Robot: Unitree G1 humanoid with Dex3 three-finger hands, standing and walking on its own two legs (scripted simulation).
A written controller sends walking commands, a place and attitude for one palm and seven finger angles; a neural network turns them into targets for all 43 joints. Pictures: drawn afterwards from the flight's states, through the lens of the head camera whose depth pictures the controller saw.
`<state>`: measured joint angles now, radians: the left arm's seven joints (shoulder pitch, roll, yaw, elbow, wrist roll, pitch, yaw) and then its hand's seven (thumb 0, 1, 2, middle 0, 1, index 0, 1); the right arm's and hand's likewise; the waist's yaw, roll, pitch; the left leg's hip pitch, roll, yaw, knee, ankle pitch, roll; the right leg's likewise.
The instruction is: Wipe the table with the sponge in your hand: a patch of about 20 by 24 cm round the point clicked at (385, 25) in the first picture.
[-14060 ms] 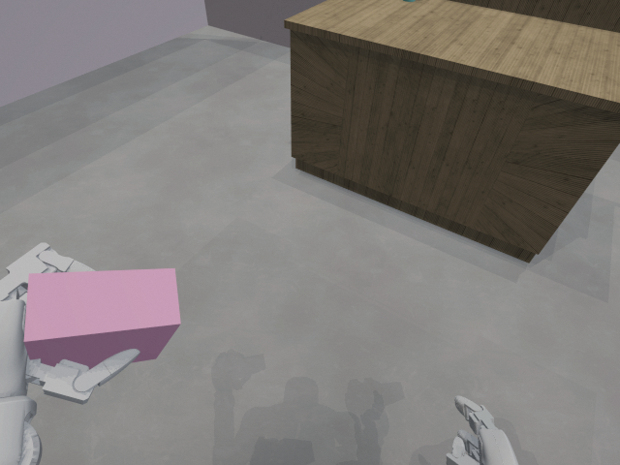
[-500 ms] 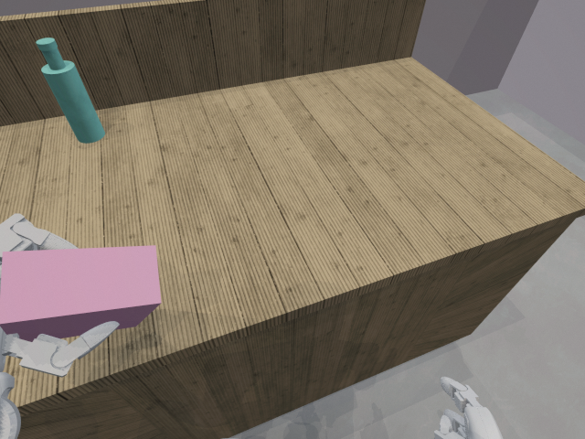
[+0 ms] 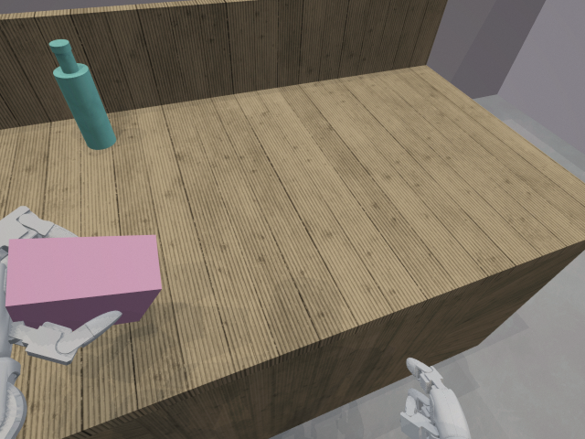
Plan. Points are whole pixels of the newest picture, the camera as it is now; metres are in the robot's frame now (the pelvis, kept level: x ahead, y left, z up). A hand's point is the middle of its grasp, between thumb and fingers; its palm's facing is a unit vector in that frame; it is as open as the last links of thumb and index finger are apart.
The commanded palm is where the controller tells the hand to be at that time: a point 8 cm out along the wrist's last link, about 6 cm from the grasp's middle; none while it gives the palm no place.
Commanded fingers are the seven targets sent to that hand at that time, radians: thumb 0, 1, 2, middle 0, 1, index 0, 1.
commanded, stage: come to a stop and stand still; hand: left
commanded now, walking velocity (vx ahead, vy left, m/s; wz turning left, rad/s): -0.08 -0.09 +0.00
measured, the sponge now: (107, 286) +0.23 +0.22 +0.15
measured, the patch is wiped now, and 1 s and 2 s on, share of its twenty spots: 0.00 0.00 0.00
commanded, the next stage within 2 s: look again from close up in 1.28 s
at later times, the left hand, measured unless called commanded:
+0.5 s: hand (95, 299) +0.21 +0.21 +0.16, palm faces +0.41 -0.84 -0.35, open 10.0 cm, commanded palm +0.16 +0.26 +0.18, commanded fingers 0.00 0.10 1.30 -1.20 -1.60 -1.20 -1.60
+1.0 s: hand (43, 289) +0.22 +0.27 +0.15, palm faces +0.36 -0.84 -0.40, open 10.0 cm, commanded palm +0.16 +0.30 +0.18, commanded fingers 0.00 0.10 1.30 -1.20 -1.60 -1.20 -1.60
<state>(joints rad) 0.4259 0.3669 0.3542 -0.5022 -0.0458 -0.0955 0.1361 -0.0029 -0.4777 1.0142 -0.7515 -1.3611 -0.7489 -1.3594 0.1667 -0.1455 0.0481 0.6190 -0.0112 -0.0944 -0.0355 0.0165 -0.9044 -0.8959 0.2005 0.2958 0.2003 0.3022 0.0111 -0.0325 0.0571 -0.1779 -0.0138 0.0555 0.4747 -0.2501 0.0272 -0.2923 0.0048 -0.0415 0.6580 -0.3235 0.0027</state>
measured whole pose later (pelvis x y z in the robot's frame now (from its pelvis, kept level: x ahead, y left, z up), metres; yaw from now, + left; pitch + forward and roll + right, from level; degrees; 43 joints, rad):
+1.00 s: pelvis +0.00 +0.02 +0.00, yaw +1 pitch -1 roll -1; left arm 0.40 0.41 0.36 -0.44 -0.03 -0.23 0.08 0.00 -0.48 1.02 -0.75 -1.36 -0.75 -1.36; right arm 0.25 -0.18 0.04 0.61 0.01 -0.19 -0.02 0.02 -0.90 -0.90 0.20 0.30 0.20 0.30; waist 0.03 -0.05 0.08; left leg -0.20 -0.04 0.05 0.46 -0.24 0.06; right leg -0.24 0.00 -0.06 0.43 -0.17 -0.01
